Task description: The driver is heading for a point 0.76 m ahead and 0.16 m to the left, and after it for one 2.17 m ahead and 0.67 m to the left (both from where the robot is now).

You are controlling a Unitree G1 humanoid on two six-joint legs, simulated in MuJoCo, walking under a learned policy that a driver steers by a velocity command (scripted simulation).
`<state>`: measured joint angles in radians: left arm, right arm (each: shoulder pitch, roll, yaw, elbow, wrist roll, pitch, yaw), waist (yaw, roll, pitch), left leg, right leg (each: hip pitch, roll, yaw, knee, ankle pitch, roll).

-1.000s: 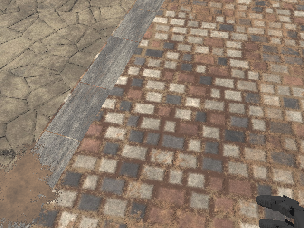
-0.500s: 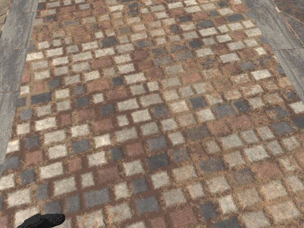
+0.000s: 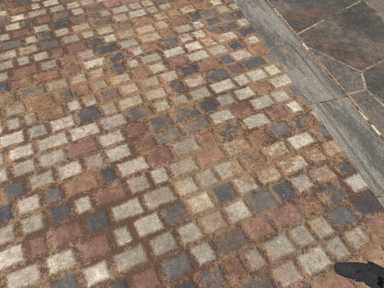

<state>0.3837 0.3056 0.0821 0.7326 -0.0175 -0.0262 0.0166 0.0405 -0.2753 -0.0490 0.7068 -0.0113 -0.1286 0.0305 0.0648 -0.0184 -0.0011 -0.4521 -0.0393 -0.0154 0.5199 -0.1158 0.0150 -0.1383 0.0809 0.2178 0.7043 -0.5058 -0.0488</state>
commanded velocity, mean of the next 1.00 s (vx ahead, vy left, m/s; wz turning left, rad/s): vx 0.50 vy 0.00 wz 0.12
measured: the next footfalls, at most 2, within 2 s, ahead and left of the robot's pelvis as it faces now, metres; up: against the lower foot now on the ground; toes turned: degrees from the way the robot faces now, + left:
right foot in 0.46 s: +0.39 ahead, -0.16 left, +0.00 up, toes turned -4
left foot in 1.00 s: +0.68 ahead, +0.09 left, +0.00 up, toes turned +15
